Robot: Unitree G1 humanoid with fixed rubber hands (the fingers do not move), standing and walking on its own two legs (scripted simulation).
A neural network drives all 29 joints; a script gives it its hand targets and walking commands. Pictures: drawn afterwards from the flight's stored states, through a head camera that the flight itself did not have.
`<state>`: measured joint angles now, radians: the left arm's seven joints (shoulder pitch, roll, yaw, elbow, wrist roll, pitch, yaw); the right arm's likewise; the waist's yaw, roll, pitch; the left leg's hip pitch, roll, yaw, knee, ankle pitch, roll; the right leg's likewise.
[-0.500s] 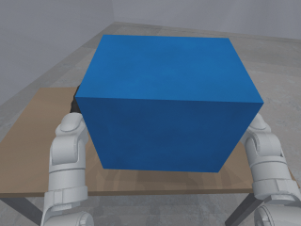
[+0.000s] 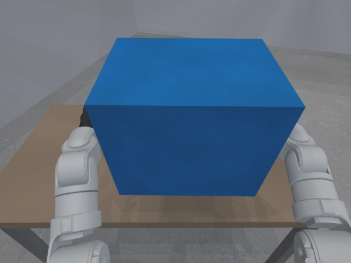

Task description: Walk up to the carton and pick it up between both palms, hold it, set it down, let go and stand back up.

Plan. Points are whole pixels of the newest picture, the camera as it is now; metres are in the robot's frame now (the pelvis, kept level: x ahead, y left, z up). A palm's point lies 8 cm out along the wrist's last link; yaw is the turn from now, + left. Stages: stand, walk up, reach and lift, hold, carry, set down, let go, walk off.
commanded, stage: hold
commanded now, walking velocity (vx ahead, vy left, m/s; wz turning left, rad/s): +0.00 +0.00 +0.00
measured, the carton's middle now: (188, 119) +0.39 -0.02 +0.17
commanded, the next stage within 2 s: none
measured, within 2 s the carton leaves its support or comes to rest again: neither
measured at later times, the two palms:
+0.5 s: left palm (90, 126) +0.35 +0.19 +0.20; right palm (285, 119) +0.36 -0.22 +0.19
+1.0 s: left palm (88, 125) +0.35 +0.19 +0.19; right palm (282, 116) +0.37 -0.22 +0.19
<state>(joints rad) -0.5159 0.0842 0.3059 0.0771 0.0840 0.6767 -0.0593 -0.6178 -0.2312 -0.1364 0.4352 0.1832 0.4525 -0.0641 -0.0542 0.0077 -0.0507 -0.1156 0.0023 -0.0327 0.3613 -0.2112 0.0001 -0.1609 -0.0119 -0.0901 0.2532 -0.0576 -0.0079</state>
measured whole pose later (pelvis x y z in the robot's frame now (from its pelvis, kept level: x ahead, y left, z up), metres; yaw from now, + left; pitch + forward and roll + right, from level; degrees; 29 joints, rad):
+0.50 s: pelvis -0.01 -0.01 +0.00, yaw +0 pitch -2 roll +0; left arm -0.60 0.09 0.35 0.15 0.11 0.72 -0.08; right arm -0.70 -0.23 -0.14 0.52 0.16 0.49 -0.06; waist -0.04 -0.01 -0.06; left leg -0.12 0.01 -0.04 0.35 -0.19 -0.01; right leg -0.18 -0.01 -0.09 0.27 -0.05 -0.02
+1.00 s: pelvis -0.01 -0.01 +0.00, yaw +0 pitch -2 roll +0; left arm -0.58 0.10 0.35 0.13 0.10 0.71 -0.09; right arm -0.69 -0.23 -0.12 0.48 0.18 0.49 -0.09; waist -0.04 -0.01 -0.07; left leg -0.13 0.01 -0.04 0.35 -0.20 -0.01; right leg -0.18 -0.01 -0.10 0.27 -0.06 -0.02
